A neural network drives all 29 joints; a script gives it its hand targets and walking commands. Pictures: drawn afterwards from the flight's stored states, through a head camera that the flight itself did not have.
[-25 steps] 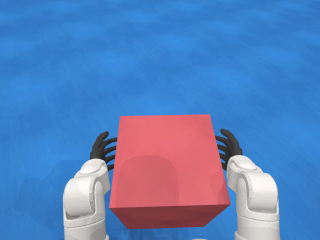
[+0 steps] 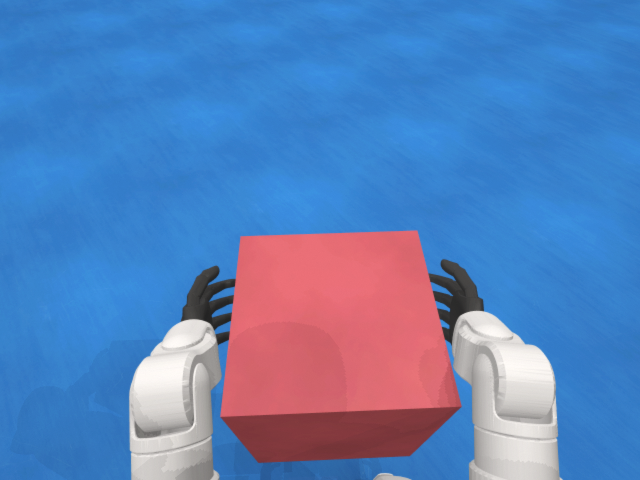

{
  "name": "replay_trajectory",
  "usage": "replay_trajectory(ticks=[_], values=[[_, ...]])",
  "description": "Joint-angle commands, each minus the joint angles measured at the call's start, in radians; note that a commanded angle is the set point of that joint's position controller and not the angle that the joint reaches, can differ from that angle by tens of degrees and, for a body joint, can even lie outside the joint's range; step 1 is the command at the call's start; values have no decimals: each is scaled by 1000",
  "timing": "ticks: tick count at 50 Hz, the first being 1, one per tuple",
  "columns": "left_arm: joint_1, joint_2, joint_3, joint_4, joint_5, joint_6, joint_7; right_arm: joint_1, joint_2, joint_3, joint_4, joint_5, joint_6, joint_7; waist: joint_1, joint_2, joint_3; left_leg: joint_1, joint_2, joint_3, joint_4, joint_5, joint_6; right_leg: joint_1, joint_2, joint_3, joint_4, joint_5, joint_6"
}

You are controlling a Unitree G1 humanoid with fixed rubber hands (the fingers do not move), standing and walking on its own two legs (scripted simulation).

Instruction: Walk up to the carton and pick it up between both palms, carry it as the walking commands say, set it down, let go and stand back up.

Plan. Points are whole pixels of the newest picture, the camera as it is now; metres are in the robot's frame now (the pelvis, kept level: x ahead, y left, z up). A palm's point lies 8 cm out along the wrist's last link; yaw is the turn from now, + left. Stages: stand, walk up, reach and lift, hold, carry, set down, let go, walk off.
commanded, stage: carry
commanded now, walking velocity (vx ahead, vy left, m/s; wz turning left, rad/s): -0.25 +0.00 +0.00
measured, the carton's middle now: (332, 355) +0.27 -0.01 +0.01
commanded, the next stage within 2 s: none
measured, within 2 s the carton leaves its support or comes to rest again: neither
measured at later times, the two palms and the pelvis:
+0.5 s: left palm out of the picture +0.07 +0.11 +0.08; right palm out of the picture +0.05 -0.19 +0.07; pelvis -0.20 -0.02 +0.01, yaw -2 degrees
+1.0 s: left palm out of the picture -0.13 +0.16 +0.09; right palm out of the picture -0.12 -0.14 +0.09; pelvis -0.40 -0.01 +0.00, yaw -1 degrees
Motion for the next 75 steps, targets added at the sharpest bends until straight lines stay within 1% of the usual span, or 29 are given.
replay_trajectory(ticks=[1, 3, 5, 14, 16, 17, 18, 19, 21, 22, 30, 33, 34, 36, 38, 41, 48, 51, 52, 53, 54, 56, 59, 67, 69, 70, 71, 73, 75], values=[[-471, -921, -748, -104, -406, 1, -233, -428, 913, 728, -65, 399, 7, 279, 16, 350, -196, 97, 472, -412, -228, 574, 189, -66, 41, 16, 359, -419, 10], [-520, -943, -779, -122, -443, -13, -240, -457, 914, 717, -107, 390, 4, 276, 28, 179, -199, 33, 367, -251, -184, 559, 135, -41, 73, 98, 600, -335, -9], [-510, -945, -788, -100, -457, -10, -241, -424, 891, 691, -101, 365, 2, 269, 36, 212, -218, 60, 281, -143, -152, 486, 103, -75, 88, 100, 662, -242, 12], [-452, -905, -763, -39, -457, 25, -247, -370, 851, 671, -32, 321, 17, 245, 24, 289, -309, 134, 298, -249, -151, 334, 140, 93, 109, -44, 104, -351, 18], [-433, -923, -748, -1, -446, 26, -257, -363, 850, 681, 0, 317, 18, 247, 35, 250, -300, 65, 270, -227, -123, 284, 87, 225, 80, -23, -165, -201, 4], [-435, -929, -739, 5, -443, 25, -263, -375, 857, 690, 5, 323, 15, 248, 34, 151, -304, -35, 233, -191, -49, 203, 45, 328, -7, 87, -246, -181, -3], [-441, -902, -717, 12, -435, 15, -267, -408, 864, 704, -22, 328, 11, 247, 39, -143, -264, -282, 91, -60, 92, -7, -14, 403, -243, 361, -268, -24, -95], [-436, -947, -715, 5, -434, -3, -274, -478, 896, 728, -58, 344, 5, 248, 51, -285, -194, -319, 45, -20, 344, -295, -27, 247, -398, 410, -263, 270, -212], [-452, -979, -715, -40, -433, -14, -273, -536, 961, 778, -90, 407, -12, 258, 46, -71, -179, -257, 33, -122, 598, -211, -26, 169, -284, 223, -222, 356, -183], [-462, -973, -707, -61, -426, -18, -266, -555, 966, 783, -114, 429, -14, 260, 43, -56, -190, -263, 44, -106, 631, -156, -43, 188, -234, 159, -202, 294, -151], [-341, -885, -682, -49, -373, 5, -234, -437, 890, 774, -96, 425, 25, 244, 54, -170, -313, -169, 0, 3, 210, -209, -48, 419, -212, 237, -148, 403, -165], [-336, -893, -703, -42, -368, 9, -230, -401, 898, 767, -56, 412, 28, 254, 38, -129, -339, 29, 18, 9, -157, -17, -28, 377, -178, 190, -112, 402, -107], [-344, -901, -711, -38, -372, 7, -229, -415, 899, 764, -49, 408, 26, 260, 37, -55, -326, 132, 96, -89, -240, 21, -23, 271, -130, 142, -46, 300, -54], [-440, -911, -736, -95, -409, 5, -237, -402, 910, 738, -39, 402, 8, 271, 18, 391, -239, 163, 439, -391, -200, 526, 159, -75, 13, -12, 199, -338, 16], [-509, -950, -775, -118, -442, -7, -242, -433, 921, 710, -81, 389, 6, 273, 22, 217, -204, 73, 408, -307, -170, 685, 178, -47, 69, 96, 544, -385, -6], [-520, -955, -794, -98, -471, -8, -246, -420, 890, 681, -93, 358, 0, 262, 36, 215, -229, 76, 285, -147, -119, 587, 122, -77, 90, 98, 649, -265, 20], [-459, -914, -778, -69, -471, 21, -245, -360, 858, 666, -54, 322, 13, 239, 23, 287, -315, 157, 297, -241, -131, 420, 140, 51, 102, -24, 199, -376, 31], [-428, -933, -752, -10, -451, 24, -258, -356, 859, 683, -9, 316, 17, 242, 36, 243, -307, 78, 265, -220, -92, 354, 88, 230, 71, -12, -170, -184, 12], [-431, -937, -743, -4, -447, 22, -264, -371, 868, 693, -5, 322, 14, 243, 36, 134, -310, -30, 224, -176, -8, 261, 45, 338, -20, 101, -243, -153, 6], [-424, -912, -719, 13, -436, 11, -269, -403, 872, 703, -32, 326, 11, 243, 42, -167, -265, -272, 81, -42, 117, 25, -10, 401, -259, 350, -230, 121, -93], [-430, -955, -719, -3, -439, -5, -275, -466, 904, 724, -64, 342, 6, 244, 53, -286, -215, -293, 48, -21, 369, -296, -21, 260, -382, 380, -230, 392, -204], [-444, -984, -717, -46, -436, -15, -272, -528, 966, 774, -92, 409, -9, 256, 49, -73, -196, -248, 32, -115, 617, -226, -24, 180, -285, 223, -208, 414, -184], [-450, -954, -695, -79, -417, -17, -252, -552, 941, 783, -137, 445, -6, 253, 44, -90, -236, -274, 42, -57, 598, -154, -64, 278, -185, 129, -149, 344, -132], [-340, -900, -702, -39, -374, 10, -231, -411, 901, 769, -62, 418, 29, 252, 39, -156, -329, -18, -6, 32, -94, -60, -26, 386, -195, 208, -141, 381, -124], [-349, -911, -716, -27, -375, 8, -230, -429, 904, 763, -44, 408, 29, 264, 39, -11, -309, 186, 137, -133, -241, 21, -17, 183, -112, 120, -23, 189, -30], [-399, -909, -727, -69, -397, 8, -237, -396, 909, 752, -25, 401, 15, 270, 28, 310, -266, 208, 372, -390, -215, 269, 93, -56, -5, 26, 64, -125, 19], [-452, -932, -744, -89, -411, 4, -237, -423, 920, 734, -55, 404, 8, 275, 19, 339, -227, 109, 452, -388, -219, 448, 169, -41, 11, 24, 267, -392, 22], [-522, -968, -787, -118, -452, -6, -245, -451, 932, 712, -88, 391, 5, 275, 29, 177, -202, 9, 357, -255, -209, 347, 129, 7, 39, 100, 453, -294, 2], [-530, -972, -806, -98, -475, -3, -249, -435, 911, 692, -85, 369, 2, 266, 36, 210, -203, 13, 266, -157, -202, 211, 86, -16, 53, 112, 469, -200, 9]])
